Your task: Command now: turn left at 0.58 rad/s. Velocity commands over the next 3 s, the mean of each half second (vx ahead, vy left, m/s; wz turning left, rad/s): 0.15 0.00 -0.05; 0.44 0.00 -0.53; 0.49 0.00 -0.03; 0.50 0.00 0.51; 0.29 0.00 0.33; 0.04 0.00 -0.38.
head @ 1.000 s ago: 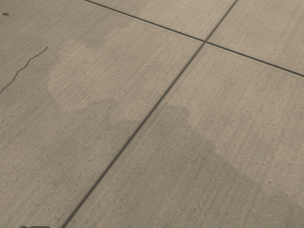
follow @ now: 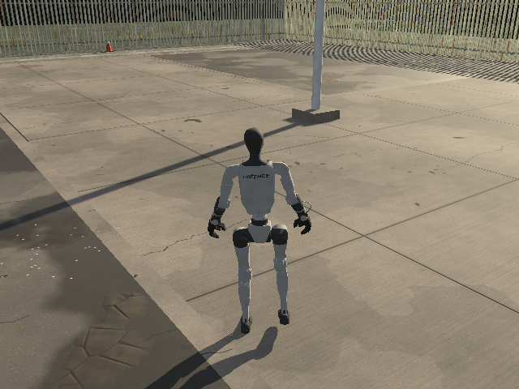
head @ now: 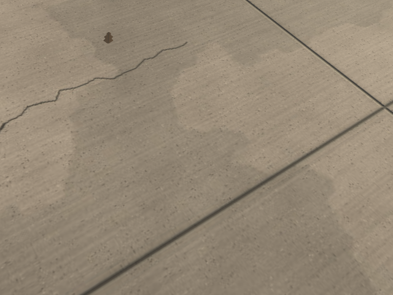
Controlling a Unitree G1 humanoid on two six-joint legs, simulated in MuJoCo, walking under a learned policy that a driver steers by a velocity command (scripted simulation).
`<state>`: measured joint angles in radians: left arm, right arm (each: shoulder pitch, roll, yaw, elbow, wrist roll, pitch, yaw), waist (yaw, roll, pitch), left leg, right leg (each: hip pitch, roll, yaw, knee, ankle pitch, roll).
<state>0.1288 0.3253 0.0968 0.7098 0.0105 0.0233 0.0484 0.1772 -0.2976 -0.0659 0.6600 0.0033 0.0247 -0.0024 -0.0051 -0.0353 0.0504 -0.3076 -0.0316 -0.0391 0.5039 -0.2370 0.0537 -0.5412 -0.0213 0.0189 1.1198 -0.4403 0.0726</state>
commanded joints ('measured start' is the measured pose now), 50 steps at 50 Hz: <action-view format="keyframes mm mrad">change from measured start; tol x32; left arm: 1 10 79 23 -61 -4 -17 3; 34 277 14 -21 -108 -62 -83 -21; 50 -137 -14 -44 -189 -36 -75 -105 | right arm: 1 -44 -164 -43 -80 2 -16 -22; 50 147 -158 -43 105 8 -119 -8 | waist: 1 19 151 -155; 19 68 -221 67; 31 -63 -101 -76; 34 -72 350 -214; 50 -82 78 57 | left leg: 1 176 228 -272 -158 395 176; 14 -5 189 -264 -198 -457 115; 22 -514 31 -34 399 -271 -22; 31 262 2 31 -18 96 -65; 34 530 456 -779 -305 -514 179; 50 301 282 139 -353 344 91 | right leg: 1 -71 7 55 -1 90 10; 14 307 14 -42 -596 85 -93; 19 458 -302 640 -933 -154 -384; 30 228 -112 334 -820 159 -213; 35 -298 -6 148 131 -46 -86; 50 -153 -62 -33 -424 451 -91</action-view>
